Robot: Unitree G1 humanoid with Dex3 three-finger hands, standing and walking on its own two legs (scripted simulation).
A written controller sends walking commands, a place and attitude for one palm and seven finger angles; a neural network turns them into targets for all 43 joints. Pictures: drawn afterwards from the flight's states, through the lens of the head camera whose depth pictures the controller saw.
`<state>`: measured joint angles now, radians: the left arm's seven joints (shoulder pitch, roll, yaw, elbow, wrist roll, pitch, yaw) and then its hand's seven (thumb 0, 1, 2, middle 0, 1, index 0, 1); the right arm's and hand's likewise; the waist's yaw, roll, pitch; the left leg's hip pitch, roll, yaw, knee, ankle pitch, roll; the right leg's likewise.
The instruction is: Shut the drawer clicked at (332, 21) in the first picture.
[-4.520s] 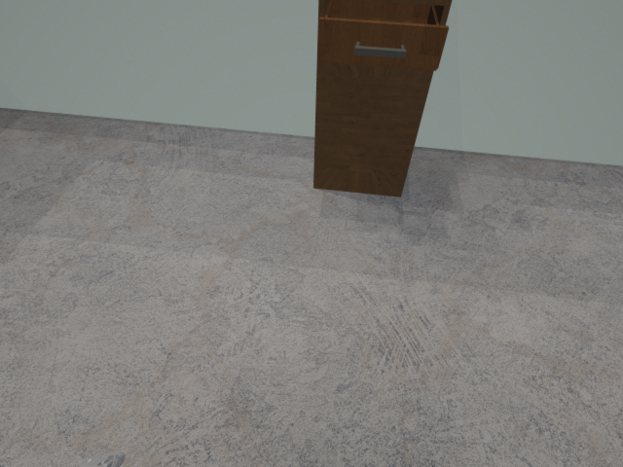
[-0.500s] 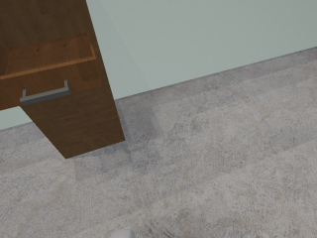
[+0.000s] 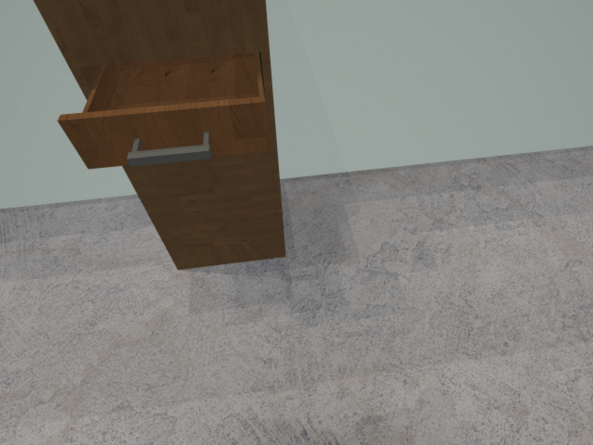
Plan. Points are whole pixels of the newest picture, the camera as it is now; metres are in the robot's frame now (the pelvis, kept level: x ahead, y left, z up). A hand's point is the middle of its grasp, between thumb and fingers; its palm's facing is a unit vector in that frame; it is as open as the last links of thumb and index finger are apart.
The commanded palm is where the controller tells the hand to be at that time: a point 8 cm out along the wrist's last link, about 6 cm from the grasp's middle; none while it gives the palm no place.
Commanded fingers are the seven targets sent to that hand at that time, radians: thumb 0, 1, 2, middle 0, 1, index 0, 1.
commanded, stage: turn to face it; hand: left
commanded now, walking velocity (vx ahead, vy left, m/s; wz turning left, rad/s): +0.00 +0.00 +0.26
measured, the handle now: (171, 148) +0.62 +0.28 +0.02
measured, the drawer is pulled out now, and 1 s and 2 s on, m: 0.19 0.19 0.19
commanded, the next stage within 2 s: take the last steps up to it in 0.06 s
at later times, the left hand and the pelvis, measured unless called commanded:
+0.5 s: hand out of the picture -0.07 +0.20 -0.18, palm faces +0.22 -0.96 -0.18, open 7.3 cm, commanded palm none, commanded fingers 0.00 0.90 0.90 -0.20 -0.30 -0.20 -0.30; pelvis +0.01 +0.02 +0.00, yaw +8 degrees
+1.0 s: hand (197, 380) +0.24 +0.19 -0.17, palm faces +0.13 -0.97 -0.19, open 7.3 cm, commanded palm none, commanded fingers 0.00 0.90 0.90 -0.20 -0.30 -0.20 -0.30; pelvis +0.16 +0.00 -0.01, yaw +7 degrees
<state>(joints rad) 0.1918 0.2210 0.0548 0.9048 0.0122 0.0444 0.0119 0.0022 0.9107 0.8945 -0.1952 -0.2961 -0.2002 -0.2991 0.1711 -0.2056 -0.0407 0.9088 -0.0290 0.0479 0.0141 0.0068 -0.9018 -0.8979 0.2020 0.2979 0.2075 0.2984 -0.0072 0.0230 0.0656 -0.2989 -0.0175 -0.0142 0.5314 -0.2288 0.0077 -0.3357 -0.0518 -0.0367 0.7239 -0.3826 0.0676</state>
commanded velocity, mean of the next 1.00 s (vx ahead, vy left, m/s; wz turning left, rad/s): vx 0.24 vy -0.03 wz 0.04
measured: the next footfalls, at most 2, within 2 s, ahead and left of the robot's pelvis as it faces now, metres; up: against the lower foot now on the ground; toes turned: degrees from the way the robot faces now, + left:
right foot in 0.02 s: +0.04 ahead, -0.12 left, +0.00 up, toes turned -3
left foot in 0.46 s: +0.00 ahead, +0.13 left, +0.00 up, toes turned +13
